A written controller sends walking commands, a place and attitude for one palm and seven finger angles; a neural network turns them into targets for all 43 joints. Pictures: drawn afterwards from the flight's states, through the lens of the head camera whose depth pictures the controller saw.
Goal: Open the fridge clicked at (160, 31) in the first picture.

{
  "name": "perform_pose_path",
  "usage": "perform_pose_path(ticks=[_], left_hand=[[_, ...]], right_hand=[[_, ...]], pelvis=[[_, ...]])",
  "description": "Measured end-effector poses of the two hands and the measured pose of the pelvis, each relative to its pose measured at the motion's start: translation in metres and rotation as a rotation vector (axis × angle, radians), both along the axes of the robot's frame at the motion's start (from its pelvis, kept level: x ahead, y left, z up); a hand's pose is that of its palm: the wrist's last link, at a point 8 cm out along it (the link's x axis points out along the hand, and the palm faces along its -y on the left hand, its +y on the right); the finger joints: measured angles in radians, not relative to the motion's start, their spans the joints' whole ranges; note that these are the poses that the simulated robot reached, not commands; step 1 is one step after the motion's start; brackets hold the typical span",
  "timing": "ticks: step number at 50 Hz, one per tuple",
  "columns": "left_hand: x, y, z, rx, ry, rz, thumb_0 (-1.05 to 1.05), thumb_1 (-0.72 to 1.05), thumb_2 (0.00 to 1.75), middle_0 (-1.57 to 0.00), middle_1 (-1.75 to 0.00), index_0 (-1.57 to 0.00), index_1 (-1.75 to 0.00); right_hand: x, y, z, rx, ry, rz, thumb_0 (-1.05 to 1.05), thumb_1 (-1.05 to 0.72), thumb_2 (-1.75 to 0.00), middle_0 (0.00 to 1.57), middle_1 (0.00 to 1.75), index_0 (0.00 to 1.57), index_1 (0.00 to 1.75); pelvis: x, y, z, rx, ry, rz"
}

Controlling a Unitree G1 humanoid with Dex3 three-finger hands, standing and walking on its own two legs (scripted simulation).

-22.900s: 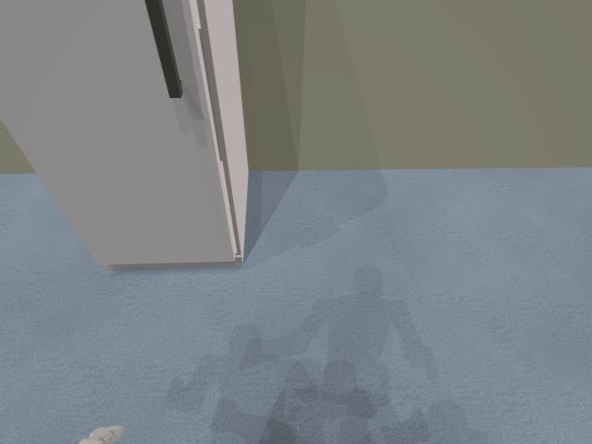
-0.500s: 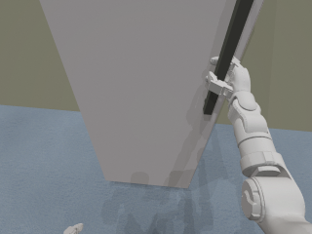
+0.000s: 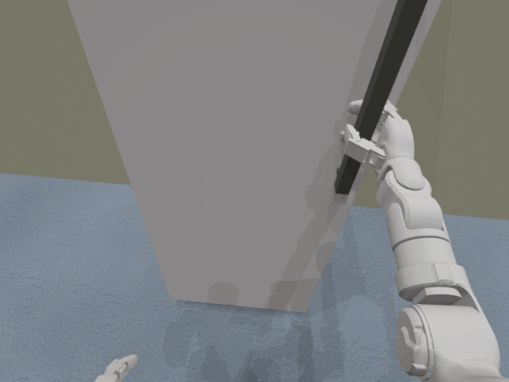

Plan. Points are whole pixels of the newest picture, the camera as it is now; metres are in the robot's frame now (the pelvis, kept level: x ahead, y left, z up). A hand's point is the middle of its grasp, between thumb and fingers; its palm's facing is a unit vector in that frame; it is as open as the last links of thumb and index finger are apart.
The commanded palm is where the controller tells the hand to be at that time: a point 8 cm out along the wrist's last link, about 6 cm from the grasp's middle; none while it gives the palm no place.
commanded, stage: grip the handle and tug to test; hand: right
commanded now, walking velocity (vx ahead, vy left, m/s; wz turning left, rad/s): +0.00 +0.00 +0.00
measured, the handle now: (373, 90) +0.50 -0.11 +0.25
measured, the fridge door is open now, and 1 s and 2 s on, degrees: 0 12 41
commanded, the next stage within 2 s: pull the door a little, standing still in 0.08 s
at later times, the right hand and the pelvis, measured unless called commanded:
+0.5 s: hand (352, 144) +0.44 -0.09 +0.19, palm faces -0.01 +1.00 +0.00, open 6.1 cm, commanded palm +0.38 -0.14 +0.19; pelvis +0.04 +0.01 +0.01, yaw +1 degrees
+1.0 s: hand (350, 189) +0.35 -0.08 +0.18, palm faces -0.04 +0.98 -0.17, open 7.0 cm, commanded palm +0.32 -0.14 +0.18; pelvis +0.07 +0.01 +0.01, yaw +3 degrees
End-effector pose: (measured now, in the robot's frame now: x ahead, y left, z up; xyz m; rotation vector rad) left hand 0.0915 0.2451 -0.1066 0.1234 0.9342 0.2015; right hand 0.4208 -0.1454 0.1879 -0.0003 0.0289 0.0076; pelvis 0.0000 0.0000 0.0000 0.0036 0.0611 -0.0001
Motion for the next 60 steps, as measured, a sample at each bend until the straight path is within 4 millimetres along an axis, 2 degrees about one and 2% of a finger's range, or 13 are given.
perform_pose_path(ticks=[7,16,28,32,37,40,44,47,53,57,60], left_hand=[[0.018,0.004,0.003,-0.005,-0.018,0.006,0.01,0.91,0.9,-0.2,-0.3,-0.2,-0.29],[0.059,0.007,0.01,0.021,-0.046,-0.04,0.01,0.91,0.9,-0.2,-0.3,-0.2,-0.29],[0.101,-0.003,0.025,-0.015,-0.151,-0.047,0.01,0.91,0.9,-0.2,-0.3,-0.2,-0.29],[0.113,-0.005,0.027,-0.03,-0.148,-0.05,0.01,0.91,0.9,-0.2,-0.3,-0.2,-0.29],[0.132,-0.008,0.037,-0.053,-0.16,-0.058,0.02,0.91,0.9,-0.2,-0.3,-0.2,-0.29],[0.153,-0.008,0.039,-0.05,-0.205,-0.074,0.02,0.91,0.9,-0.2,-0.3,-0.2,-0.29],[0.174,-0.004,0.036,-0.004,-0.223,-0.091,0.01,0.91,0.9,-0.2,-0.3,-0.2,-0.29],[0.176,-0.003,0.035,0.006,-0.195,-0.088,0.01,0.91,0.9,-0.2,-0.3,-0.2,-0.29],[0.159,-0.002,0.04,-0.008,-0.161,-0.062,0.01,0.91,0.9,-0.2,-0.3,-0.2,-0.29],[0.148,0.001,0.032,-0.057,-0.163,-0.069,0.01,0.91,0.9,-0.2,-0.3,-0.2,-0.29],[0.141,0.007,0.021,-0.085,-0.159,-0.082,0.01,0.91,0.9,-0.2,-0.3,-0.2,-0.29]], right_hand=[[-0.002,0.0,-0.001,0.002,-0.01,0.004,0.01,-0.72,-0.76,0.29,1.38,0.29,1.39],[-0.002,-0.001,0.0,0.003,-0.003,0.009,0.01,-0.71,-0.76,0.29,1.36,0.3,1.38],[-0.01,0.0,-0.001,0.0,-0.015,0.014,0.01,-0.72,-0.75,0.26,1.35,0.26,1.36],[-0.022,0.0,-0.002,0.0,-0.036,0.031,0.01,-0.72,-0.75,0.24,1.33,0.23,1.33],[-0.051,0.002,-0.001,-0.012,-0.04,0.057,0.01,-0.7,-0.73,0.25,1.31,0.23,1.31],[-0.068,0.005,-0.001,-0.059,-0.079,0.082,0.0,-0.67,-0.73,0.27,1.32,0.24,1.31],[-0.079,0.005,-0.005,-0.145,-0.188,0.078,-0.03,-0.59,-0.73,0.35,1.35,0.27,1.34],[-0.085,0.007,-0.007,-0.16,-0.213,0.056,-0.05,-0.59,-0.74,0.39,1.37,0.26,1.32],[-0.096,0.011,-0.006,-0.176,-0.205,0.033,-0.05,-0.59,-0.74,0.41,1.37,0.25,1.32],[-0.102,0.015,-0.004,-0.221,-0.192,-0.02,-0.06,-0.58,-0.75,0.42,1.37,0.24,1.34],[-0.109,0.018,-0.004,-0.251,-0.205,-0.062,-0.08,-0.57,-0.76,0.43,1.37,0.21,1.36]], pelvis=[[0.013,0.003,0.001,-0.002,-0.002,0.012],[0.026,0.006,0.001,-0.002,-0.003,-0.005],[0.044,0.006,0.004,-0.019,-0.005,0.034],[0.055,0.006,0.005,-0.018,-0.007,0.044],[0.072,0.007,0.012,-0.022,-0.014,0.081],[0.08,0.008,0.007,-0.02,-0.009,0.099],[0.078,0.009,-0.002,-0.019,0.02,0.081],[0.074,0.008,0.001,-0.019,0.018,0.062],[0.076,0.014,0.013,-0.034,-0.016,0.064],[0.074,0.025,0.014,-0.05,-0.047,0.075],[0.071,0.039,0.007,-0.067,-0.064,0.05]])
